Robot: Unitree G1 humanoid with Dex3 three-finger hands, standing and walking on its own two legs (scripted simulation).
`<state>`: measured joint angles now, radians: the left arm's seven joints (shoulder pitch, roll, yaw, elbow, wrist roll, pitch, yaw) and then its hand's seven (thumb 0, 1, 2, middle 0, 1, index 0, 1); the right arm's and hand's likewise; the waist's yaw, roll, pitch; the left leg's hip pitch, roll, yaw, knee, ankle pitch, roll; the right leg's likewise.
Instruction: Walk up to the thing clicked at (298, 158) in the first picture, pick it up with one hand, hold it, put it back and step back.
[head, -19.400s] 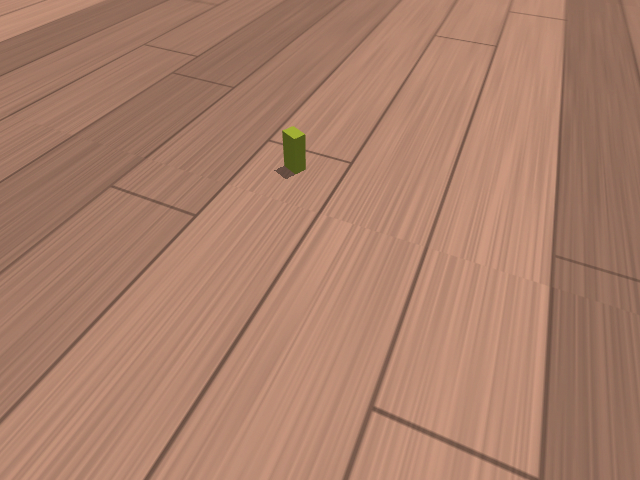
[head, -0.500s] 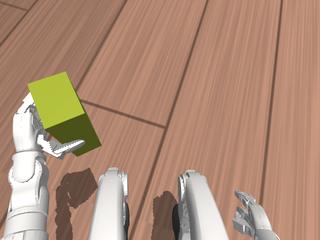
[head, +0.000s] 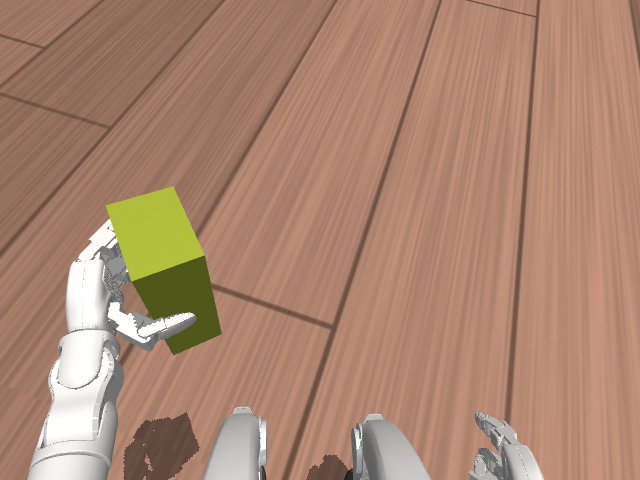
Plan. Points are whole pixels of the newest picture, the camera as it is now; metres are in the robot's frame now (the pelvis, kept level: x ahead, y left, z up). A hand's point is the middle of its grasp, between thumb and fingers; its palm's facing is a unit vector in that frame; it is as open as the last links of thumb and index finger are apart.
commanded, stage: lift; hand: left
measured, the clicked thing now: (173, 280) +0.36 +0.18 +0.01
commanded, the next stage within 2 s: hold in 0.98 s
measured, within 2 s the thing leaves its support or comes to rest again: neither
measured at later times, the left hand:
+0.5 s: hand (145, 259) +0.35 +0.19 +0.08, palm faces +0.16 -0.99 -0.05, open 12.4 cm
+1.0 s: hand (151, 240) +0.36 +0.17 +0.11, palm faces +0.16 -0.99 -0.03, open 12.4 cm
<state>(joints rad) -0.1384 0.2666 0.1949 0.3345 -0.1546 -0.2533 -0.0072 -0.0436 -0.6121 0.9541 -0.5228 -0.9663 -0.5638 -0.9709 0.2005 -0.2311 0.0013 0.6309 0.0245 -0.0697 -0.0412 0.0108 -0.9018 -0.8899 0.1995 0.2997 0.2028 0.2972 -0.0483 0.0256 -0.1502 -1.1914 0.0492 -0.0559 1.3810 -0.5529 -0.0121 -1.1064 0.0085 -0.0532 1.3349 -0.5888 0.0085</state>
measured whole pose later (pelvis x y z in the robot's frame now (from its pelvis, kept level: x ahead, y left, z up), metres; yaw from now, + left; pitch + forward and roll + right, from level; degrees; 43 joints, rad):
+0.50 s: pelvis +0.01 +0.00 +0.06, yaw +1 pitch +14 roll -3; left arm -0.14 0.21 0.15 0.41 -0.14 -0.30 0.01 -0.04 -0.61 0.95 -0.53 -0.96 -0.57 -0.96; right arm 0.23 -0.21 0.02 0.65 0.00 -0.06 -0.04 0.01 -0.92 -0.90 0.20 0.30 0.20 0.30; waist -0.04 0.02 -0.09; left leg -0.87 0.04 -0.03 1.10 -0.47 -0.01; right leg -0.80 0.00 -0.04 1.06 -0.50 0.01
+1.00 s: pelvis +0.03 -0.01 +0.08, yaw +1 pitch +10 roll -2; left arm -0.12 0.19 0.14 0.43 -0.14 -0.33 0.01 -0.04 -0.61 0.95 -0.52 -0.97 -0.56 -0.98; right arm 0.23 -0.21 0.01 0.67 -0.01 -0.05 -0.04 0.01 -0.92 -0.90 0.20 0.30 0.20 0.30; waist -0.04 0.01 -0.06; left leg -0.71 0.05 -0.02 0.97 -0.43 -0.02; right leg -0.64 0.01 -0.03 0.93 -0.46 0.01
